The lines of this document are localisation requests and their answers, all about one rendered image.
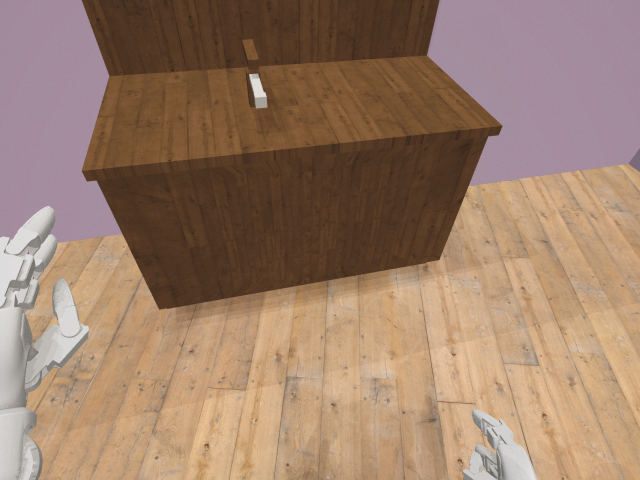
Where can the robot left forearm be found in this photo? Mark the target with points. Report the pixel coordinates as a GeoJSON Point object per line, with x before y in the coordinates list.
{"type": "Point", "coordinates": [20, 456]}

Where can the left robot hand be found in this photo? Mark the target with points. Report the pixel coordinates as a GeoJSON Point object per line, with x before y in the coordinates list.
{"type": "Point", "coordinates": [22, 261]}

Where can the right robot hand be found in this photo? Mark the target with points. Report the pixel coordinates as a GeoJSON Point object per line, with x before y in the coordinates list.
{"type": "Point", "coordinates": [511, 461]}

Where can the tap lever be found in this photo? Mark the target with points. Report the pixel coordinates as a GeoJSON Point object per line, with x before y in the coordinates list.
{"type": "Point", "coordinates": [259, 95]}

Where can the counter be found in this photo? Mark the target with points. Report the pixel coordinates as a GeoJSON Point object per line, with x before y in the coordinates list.
{"type": "Point", "coordinates": [359, 163]}

